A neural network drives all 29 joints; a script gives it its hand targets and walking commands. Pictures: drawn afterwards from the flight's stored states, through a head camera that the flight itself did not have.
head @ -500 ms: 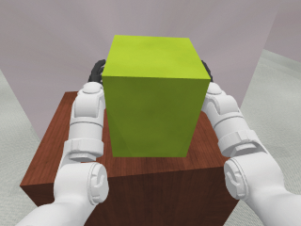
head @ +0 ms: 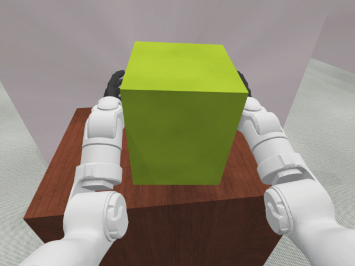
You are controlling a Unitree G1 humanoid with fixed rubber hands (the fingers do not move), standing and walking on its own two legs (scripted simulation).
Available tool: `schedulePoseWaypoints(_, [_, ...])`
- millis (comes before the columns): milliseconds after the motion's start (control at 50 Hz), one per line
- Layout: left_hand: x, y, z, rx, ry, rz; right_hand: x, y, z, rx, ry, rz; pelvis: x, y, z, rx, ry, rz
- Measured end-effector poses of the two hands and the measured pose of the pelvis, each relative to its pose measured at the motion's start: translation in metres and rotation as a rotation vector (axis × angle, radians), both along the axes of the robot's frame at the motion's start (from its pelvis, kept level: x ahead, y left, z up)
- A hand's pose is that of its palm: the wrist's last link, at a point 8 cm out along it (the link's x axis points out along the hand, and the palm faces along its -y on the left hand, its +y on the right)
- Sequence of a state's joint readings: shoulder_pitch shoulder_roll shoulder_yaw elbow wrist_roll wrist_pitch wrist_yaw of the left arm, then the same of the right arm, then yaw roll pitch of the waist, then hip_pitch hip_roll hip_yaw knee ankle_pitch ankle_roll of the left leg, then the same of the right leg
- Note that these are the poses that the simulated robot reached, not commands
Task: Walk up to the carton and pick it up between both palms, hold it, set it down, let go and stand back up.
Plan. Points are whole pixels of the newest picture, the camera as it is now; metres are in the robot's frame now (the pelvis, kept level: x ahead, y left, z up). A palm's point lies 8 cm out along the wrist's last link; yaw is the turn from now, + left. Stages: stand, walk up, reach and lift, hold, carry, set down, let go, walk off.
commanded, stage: hold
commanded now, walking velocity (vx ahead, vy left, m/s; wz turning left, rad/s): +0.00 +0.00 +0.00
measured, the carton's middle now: (178, 114) +0.38 +0.00 +0.20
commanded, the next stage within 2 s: set down in 0.48 s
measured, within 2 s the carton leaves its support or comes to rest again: neither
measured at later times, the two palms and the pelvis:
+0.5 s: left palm (112, 103) +0.39 +0.14 +0.23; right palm (242, 102) +0.38 -0.15 +0.22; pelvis +0.00 +0.00 +0.00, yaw +0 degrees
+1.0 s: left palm (115, 103) +0.43 +0.15 +0.21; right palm (233, 104) +0.41 -0.15 +0.20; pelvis +0.02 +0.00 +0.00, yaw +0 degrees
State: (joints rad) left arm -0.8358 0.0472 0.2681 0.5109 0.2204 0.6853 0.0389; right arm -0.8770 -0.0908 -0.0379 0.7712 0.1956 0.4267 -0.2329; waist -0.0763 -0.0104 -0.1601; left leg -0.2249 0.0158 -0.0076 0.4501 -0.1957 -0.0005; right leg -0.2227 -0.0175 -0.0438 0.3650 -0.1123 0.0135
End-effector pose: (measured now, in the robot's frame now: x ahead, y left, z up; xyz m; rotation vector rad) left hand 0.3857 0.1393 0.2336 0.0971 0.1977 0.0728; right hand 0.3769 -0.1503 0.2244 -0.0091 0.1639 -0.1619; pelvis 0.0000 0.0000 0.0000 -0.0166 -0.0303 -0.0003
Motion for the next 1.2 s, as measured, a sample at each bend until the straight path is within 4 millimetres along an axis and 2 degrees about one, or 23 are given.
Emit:
schedulePoseWaypoints(480, [0.0,0.0,0.0,0.0,-0.001,0.0,0.0,0.0,0.001,0.0,-0.001,0.001,0.0,0.0,0.0,0.0,-0.001,0.0])
schedulePoseWaypoints(640, [0.002,0.003,0.001,-0.018,-0.02,0.001,0.002,0.003,0.001,0.079,-0.022,-0.008,0.001,0.0,0.0,0.0,0.001,0.0])
schedulePoseWaypoints(760, [0.011,0.005,0.004,-0.02,-0.086,-0.017,0.009,0.004,0.005,0.148,-0.094,-0.02,0.005,0.0,0.0,0.0,0.003,0.001])
schedulePoseWaypoints(1020, [0.044,0.006,-0.028,-0.041,-0.082,-0.037,0.035,0.006,-0.029,0.108,-0.094,-0.035,0.018,0.0,0.002,0.0,0.008,0.001])
schedulePoseWaypoints(1100, [0.049,0.009,-0.035,-0.052,-0.072,-0.04,0.038,0.008,-0.039,0.09,-0.086,-0.04,0.023,0.002,0.003,-0.002,0.009,0.001])
schedulePoseWaypoints(1200, [0.049,0.011,-0.04,-0.05,-0.073,-0.04,0.038,0.01,-0.041,0.08,-0.088,-0.04,0.025,0.004,0.003,-0.005,0.004,0.001])
